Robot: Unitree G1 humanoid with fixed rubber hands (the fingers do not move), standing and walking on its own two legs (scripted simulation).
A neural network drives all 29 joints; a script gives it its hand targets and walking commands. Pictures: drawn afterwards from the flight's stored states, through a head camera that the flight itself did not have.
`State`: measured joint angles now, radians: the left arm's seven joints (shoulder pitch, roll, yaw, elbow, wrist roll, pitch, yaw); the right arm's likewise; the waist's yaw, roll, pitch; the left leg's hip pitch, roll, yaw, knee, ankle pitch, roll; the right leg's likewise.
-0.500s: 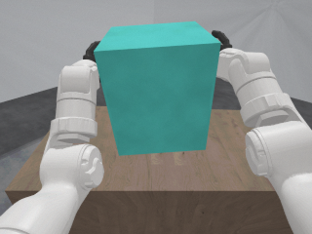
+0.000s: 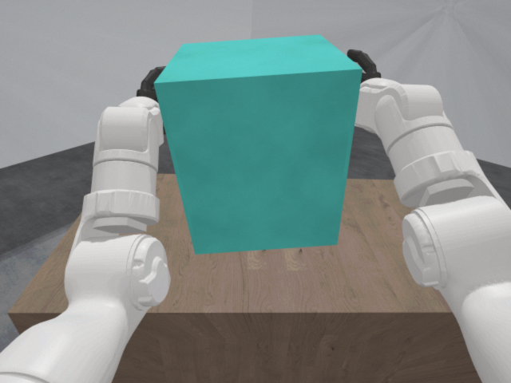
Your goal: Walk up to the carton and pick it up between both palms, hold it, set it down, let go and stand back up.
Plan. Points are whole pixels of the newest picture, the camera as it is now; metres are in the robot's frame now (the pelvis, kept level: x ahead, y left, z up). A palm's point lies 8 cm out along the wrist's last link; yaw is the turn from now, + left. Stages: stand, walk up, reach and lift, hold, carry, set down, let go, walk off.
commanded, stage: hold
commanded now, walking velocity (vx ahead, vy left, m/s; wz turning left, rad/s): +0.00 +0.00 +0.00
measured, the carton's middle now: (258, 142) +0.38 +0.00 +0.29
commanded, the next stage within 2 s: set down in 0.48 s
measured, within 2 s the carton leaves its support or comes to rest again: neither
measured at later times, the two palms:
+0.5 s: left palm (148, 115) +0.37 +0.16 +0.33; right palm (364, 99) +0.37 -0.14 +0.37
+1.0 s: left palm (144, 116) +0.39 +0.17 +0.32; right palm (350, 108) +0.39 -0.13 +0.35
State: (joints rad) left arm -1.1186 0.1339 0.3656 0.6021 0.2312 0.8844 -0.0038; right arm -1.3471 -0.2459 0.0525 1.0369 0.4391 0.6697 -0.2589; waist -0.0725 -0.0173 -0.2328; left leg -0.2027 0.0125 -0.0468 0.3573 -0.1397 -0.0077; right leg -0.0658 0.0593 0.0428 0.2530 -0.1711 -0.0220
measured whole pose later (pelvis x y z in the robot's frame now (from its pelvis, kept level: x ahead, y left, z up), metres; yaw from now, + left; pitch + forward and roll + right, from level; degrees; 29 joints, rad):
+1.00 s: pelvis +0.00 -0.01 +0.00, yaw +1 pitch -6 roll -1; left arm -1.11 0.15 0.42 0.61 0.32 0.68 -0.05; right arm -1.30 -0.15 -0.08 1.08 0.27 0.38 -0.20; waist -0.11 -0.08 -0.10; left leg -0.07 0.00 -0.06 0.29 -0.12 -0.01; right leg 0.05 0.05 0.02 0.23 -0.18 -0.03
